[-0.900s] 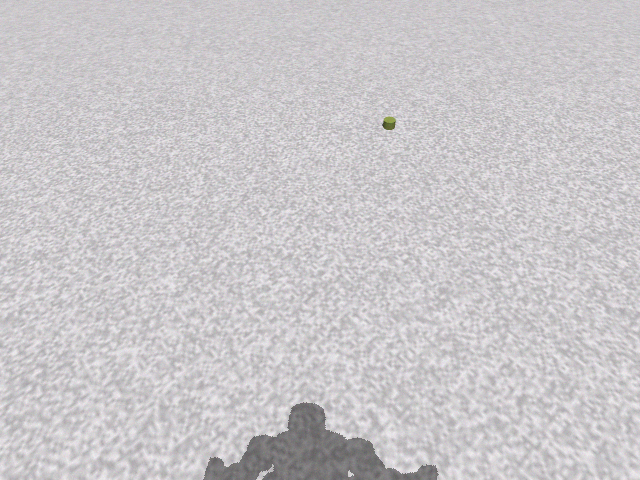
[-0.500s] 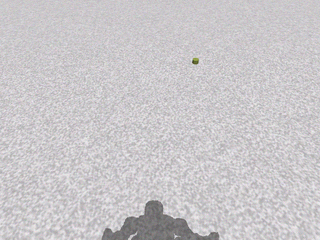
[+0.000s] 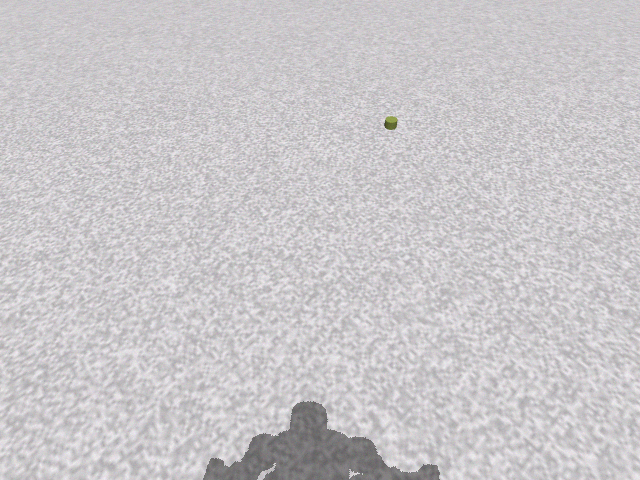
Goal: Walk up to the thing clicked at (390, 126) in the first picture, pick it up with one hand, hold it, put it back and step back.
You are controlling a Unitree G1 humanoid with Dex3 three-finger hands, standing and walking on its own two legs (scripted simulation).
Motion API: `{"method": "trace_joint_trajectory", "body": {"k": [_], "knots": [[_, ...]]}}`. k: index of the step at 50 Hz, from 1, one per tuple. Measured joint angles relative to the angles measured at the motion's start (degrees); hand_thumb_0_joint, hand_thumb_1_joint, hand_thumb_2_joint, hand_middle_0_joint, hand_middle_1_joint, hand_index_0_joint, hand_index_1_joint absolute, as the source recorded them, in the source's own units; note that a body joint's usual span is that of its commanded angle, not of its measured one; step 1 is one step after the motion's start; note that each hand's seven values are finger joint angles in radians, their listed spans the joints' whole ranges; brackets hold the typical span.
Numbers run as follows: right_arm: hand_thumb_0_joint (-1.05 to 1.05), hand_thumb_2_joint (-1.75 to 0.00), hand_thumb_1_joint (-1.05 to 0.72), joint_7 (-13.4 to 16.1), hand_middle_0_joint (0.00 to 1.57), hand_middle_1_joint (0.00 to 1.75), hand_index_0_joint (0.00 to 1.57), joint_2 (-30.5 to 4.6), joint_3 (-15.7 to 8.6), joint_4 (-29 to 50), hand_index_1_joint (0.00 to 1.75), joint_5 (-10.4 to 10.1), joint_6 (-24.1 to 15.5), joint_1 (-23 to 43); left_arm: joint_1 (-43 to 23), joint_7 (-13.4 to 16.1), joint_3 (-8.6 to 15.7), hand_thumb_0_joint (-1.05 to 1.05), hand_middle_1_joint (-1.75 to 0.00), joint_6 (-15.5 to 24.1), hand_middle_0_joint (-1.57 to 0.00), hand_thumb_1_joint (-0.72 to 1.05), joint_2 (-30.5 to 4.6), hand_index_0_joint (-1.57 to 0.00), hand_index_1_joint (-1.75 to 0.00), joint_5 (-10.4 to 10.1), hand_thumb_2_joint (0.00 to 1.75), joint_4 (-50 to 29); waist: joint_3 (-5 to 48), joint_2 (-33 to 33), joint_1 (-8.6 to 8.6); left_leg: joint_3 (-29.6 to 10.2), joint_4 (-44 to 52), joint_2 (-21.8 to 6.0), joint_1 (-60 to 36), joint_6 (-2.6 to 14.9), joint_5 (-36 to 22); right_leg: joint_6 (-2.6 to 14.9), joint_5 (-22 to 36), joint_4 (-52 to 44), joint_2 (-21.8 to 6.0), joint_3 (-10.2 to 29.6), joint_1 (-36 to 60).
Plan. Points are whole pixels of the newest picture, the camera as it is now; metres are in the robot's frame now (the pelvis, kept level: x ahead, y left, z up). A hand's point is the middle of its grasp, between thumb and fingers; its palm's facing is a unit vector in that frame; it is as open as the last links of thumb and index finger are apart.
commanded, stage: stand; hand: left
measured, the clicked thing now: (391, 123) +2.07 -0.28 -0.76
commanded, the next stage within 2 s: walk up in 0.22 s
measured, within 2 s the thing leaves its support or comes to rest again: neither
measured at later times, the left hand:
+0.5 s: hand (154, 452) +0.19 +0.27 -0.13, palm faces -0.29 -0.86 -0.42, open 7.4 cm
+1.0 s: hand (252, 273) +0.53 +0.19 -0.16, palm faces -0.57 -0.68 -0.46, open 7.4 cm
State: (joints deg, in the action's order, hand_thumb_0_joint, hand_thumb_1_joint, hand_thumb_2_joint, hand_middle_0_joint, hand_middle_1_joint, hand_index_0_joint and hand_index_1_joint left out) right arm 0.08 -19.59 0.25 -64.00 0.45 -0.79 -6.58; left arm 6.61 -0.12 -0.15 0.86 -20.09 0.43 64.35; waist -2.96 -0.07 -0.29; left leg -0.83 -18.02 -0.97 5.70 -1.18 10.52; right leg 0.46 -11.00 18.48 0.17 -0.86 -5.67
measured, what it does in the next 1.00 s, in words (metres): walks ahead, turning right: right foot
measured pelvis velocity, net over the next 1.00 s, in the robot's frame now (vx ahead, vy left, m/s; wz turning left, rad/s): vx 0.35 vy -0.04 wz -0.67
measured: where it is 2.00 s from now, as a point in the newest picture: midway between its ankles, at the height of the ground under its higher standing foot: (376, 296)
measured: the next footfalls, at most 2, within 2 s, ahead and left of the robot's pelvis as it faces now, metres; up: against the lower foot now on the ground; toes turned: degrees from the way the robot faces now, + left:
right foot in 0.62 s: +0.16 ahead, -0.22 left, +0.00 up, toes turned -33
left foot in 1.02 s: +0.61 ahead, -0.03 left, +0.00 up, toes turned -37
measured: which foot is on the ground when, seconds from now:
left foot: down 0.00-0.66, up 0.68-1.00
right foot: down 0.00-0.34, up 0.36-0.60, down 0.62-1.00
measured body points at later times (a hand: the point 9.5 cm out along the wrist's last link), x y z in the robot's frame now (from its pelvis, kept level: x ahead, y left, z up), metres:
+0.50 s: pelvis +0.05 +0.00 -0.01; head +0.05 -0.03 +0.44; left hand +0.21 +0.31 -0.10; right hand +0.06 -0.35 -0.12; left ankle -0.01 +0.14 -0.75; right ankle +0.05 -0.14 -0.71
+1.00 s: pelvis +0.35 -0.04 -0.04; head +0.34 -0.06 +0.41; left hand +0.56 +0.22 -0.13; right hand +0.29 -0.40 -0.11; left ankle +0.58 -0.01 -0.73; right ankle +0.13 -0.19 -0.75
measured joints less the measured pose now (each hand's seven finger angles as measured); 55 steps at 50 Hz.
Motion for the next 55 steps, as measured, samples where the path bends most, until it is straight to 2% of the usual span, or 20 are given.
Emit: {"method": "trace_joint_trajectory", "body": {"k": [11,13,15,17,18,20,23,28,31,32,33,34,36,38,44,49,51,52,53,55], "knots": [[0.01,-0.90,-0.90,0.05,0.20,0.30,0.20,-0.01,0.04,-0.05,0.30,0.00,-0.03,-0.20,0.06,-0.01,-0.04,0.01,-0.30,-0.04,-0.20,0.91,-0.01,-0.21,-0.30,-0.06,0.89,0.01,0.02,0.03,0.00,-0.03,0.13,-0.11,-0.15,-0.12,0.01,0.12,-0.04,-0.07,0.10,-0.04,0.13],[0.01,-0.90,-0.90,-2.00,0.20,0.30,0.20,-0.54,-1.57,2.08,0.30,1.07,0.03,-0.35,2.26,-1.56,0.98,0.01,-0.30,0.09,-0.20,0.91,-0.21,-0.21,-0.30,0.18,0.89,-2.28,0.94,0.06,-0.74,1.87,-5.26,-0.23,2.45,1.39,8.48,0.87,-2.47,3.08,0.51,2.18,-2.49],[0.01,-0.90,-0.90,-3.74,0.20,0.30,0.21,-2.18,-2.95,5.37,0.30,1.64,-0.55,-0.03,5.16,-2.90,1.79,0.01,-0.30,0.33,-0.20,0.90,-0.36,-0.21,-0.30,0.46,0.89,-3.78,2.02,0.99,-0.92,1.29,-10.39,0.46,4.91,3.35,15.10,1.05,-4.51,6.96,1.38,5.11,-5.78],[0.01,-0.90,-0.90,-4.56,0.20,0.30,0.21,-3.34,-4.26,8.61,0.30,1.74,-1.57,0.31,6.69,-3.46,2.37,0.01,-0.30,-0.11,-0.20,0.90,-1.05,-0.21,-0.30,0.62,0.89,-3.94,2.39,1.11,0.02,1.89,-10.82,1.35,5.50,3.67,12.59,0.26,-4.49,10.56,1.45,7.45,-8.49],[0.01,-0.90,-0.90,-4.71,0.20,0.30,0.21,-3.64,-4.78,9.93,0.30,1.84,-2.10,0.10,7.14,-3.49,2.59,0.01,-0.30,-0.67,-0.20,0.90,-1.46,-0.21,-0.30,0.71,0.89,-3.82,2.69,0.92,0.57,2.99,-9.55,1.56,4.94,3.26,10.10,-0.50,-6.59,12.90,1.16,8.15,-9.83],[0.01,-0.90,-0.90,-4.78,0.20,0.30,0.21,-4.61,-5.45,11.93,0.30,1.83,-2.54,-0.68,7.59,-3.34,2.82,0.01,-0.30,-1.47,-0.20,0.90,-1.88,-0.21,-0.30,0.89,0.89,-3.54,3.81,1.83,1.21,5.77,-7.28,0.57,3.85,2.89,7.09,-0.43,-11.56,22.55,0.22,4.77,-15.50],[0.01,-0.90,-0.90,-4.66,0.20,0.30,0.21,-5.56,-5.90,12.26,0.30,1.65,-2.65,-2.46,6.63,-4.16,3.02,0.02,-0.30,-1.02,-0.20,0.90,-3.58,-0.21,-0.30,0.30,0.89,-3.84,4.26,2.70,1.98,8.60,-3.29,-0.63,-0.26,2.31,7.66,-0.19,-10.97,30.89,-2.61,0.40,-21.22],[0.01,-0.90,-0.90,-5.89,0.20,0.30,0.20,-7.94,-6.27,10.95,0.30,2.05,-2.28,-4.65,4.75,-5.30,3.97,0.02,-0.30,0.57,-0.20,0.91,-7.37,-0.21,-0.30,-0.54,0.89,-6.33,3.62,3.61,2.25,13.06,-3.66,-2.36,-7.17,0.73,12.65,-0.10,-5.68,26.32,-8.25,-2.92,-22.30],[0.01,-0.90,-0.90,-6.49,0.20,0.30,0.20,-8.96,-6.37,11.49,0.30,2.19,-1.64,-5.84,4.20,-4.86,4.49,0.01,-0.30,1.19,-0.20,0.91,-9.35,-0.21,-0.30,-0.72,0.89,-7.37,3.91,4.09,2.59,15.70,-9.06,-4.10,-9.62,-0.68,19.00,0.79,-4.16,21.97,-9.29,-5.59,-20.33],[0.01,-0.90,-0.90,-6.44,0.20,0.30,0.20,-9.41,-6.49,11.56,0.30,2.22,-1.32,-6.16,3.66,-4.41,4.78,0.01,-0.30,1.81,-0.20,0.91,-9.41,-0.21,-0.30,-0.72,0.90,-7.68,3.73,5.33,2.58,15.44,-14.47,-6.10,-8.66,-0.32,21.72,0.04,-4.09,22.68,-8.20,-6.29,-19.75],[0.01,-0.90,-0.90,-6.31,0.20,0.30,0.20,-9.68,-6.60,11.47,0.30,2.21,-0.82,-6.28,3.21,-3.77,5.02,0.01,-0.30,2.60,-0.20,0.91,-9.15,-0.21,-0.30,-0.60,0.90,-8.54,3.24,6.75,2.42,12.86,-22.98,-8.11,-5.93,0.81,22.40,-0.66,-5.81,24.77,-6.88,-6.94,-19.42],[0.01,-0.90,-0.90,-6.34,0.20,0.30,0.20,-9.61,-6.43,11.28,0.30,1.85,-0.19,-6.18,3.34,-3.03,5.07,0.01,-0.30,3.46,-0.20,0.91,-8.83,-0.20,-0.30,-0.72,0.90,-9.71,3.02,7.09,1.80,8.28,-32.05,-7.54,-2.14,1.04,22.44,-1.06,-7.53,26.40,-6.14,-6.68,-19.23],[0.01,-0.90,-0.91,-6.75,0.20,0.30,0.20,-9.42,-5.53,11.00,0.30,1.63,0.78,-4.99,4.98,-1.59,4.47,0.01,-0.30,4.17,-0.20,0.91,-7.27,-0.20,-0.30,-0.90,0.89,-11.57,3.10,7.57,0.66,1.05,-46.12,-4.56,6.44,0.78,20.61,-1.34,-8.76,25.37,-4.91,-5.56,-17.15],[0.02,-0.90,-0.91,-7.20,0.19,0.30,0.20,-9.08,-4.68,11.93,0.30,1.45,0.76,-3.11,7.20,-0.56,3.25,0.01,-0.30,4.12,-0.20,0.91,-5.39,-0.21,-0.30,-1.04,0.89,-12.30,2.58,8.41,0.20,-1.69,-50.48,-4.18,14.40,0.74,16.10,-1.75,-8.08,21.10,-3.80,-4.44,-13.16],[0.01,-0.90,-0.91,-9.82,0.20,0.30,0.20,-7.76,-3.83,19.35,0.30,2.10,0.26,1.49,13.50,0.04,0.60,0.01,-0.30,4.80,-0.20,0.90,-1.87,-0.21,-0.30,-1.05,0.89,-10.87,1.00,8.59,-0.89,-3.50,-36.26,-7.25,30.17,0.16,3.77,-2.83,-7.65,11.19,-3.36,2.51,-4.14],[0.01,-0.90,-0.90,-10.99,0.20,0.30,0.20,-8.35,-4.84,21.93,0.30,2.56,0.93,1.19,15.78,0.66,0.96,0.01,-0.30,5.08,-0.21,0.89,-3.23,-0.22,-0.30,-0.24,0.89,-10.62,1.55,6.86,-1.20,-2.47,-25.75,-7.58,31.28,-0.68,-4.47,-3.16,-12.03,9.88,-5.70,7.78,-0.30],[0.01,-0.90,-0.90,-10.78,0.20,0.30,0.20,-8.98,-5.61,22.83,0.30,2.48,0.52,-0.10,15.94,1.20,1.64,0.01,-0.30,4.44,-0.21,0.89,-5.03,-0.22,-0.30,0.28,0.89,-10.70,1.87,5.65,-0.82,-1.04,-23.02,-6.54,27.35,-0.41,-2.53,-2.56,-16.29,15.05,-7.23,9.73,-1.33],[0.01,-0.90,-0.90,-10.13,0.20,0.30,0.20,-8.69,-6.21,23.13,0.30,2.56,-0.10,-0.53,15.24,1.72,2.15,0.01,-0.31,3.89,-0.21,0.89,-6.41,-0.22,-0.30,0.57,0.89,-10.47,1.38,4.00,0.10,0.11,-25.38,-5.38,27.25,-0.63,-0.54,-1.07,-17.43,22.27,-8.75,10.09,-4.19],[0.01,-0.90,-0.90,-9.11,0.20,0.30,0.20,-7.91,-6.64,23.36,0.30,2.54,-0.70,-1.04,13.52,2.38,2.66,0.01,-0.30,3.07,-0.21,0.89,-7.84,-0.22,-0.30,0.62,0.89,-9.91,0.07,2.12,1.23,1.46,-29.09,-4.37,27.84,-0.28,2.16,0.46,-18.88,32.16,-8.93,11.37,-8.01],[0.00,-0.90,-0.91,-7.25,0.20,0.30,0.20,-6.20,-6.65,22.17,0.30,1.43,-0.75,-2.75,9.71,3.70,3.20,0.02,-0.30,2.01,-0.21,0.90,-9.74,-0.21,-0.30,0.07,0.89,-9.67,-1.65,-0.18,2.82,3.36,-30.77,-3.54,27.09,0.51,4.73,3.18,-17.43,49.86,-5.59,12.02,-16.55]]}}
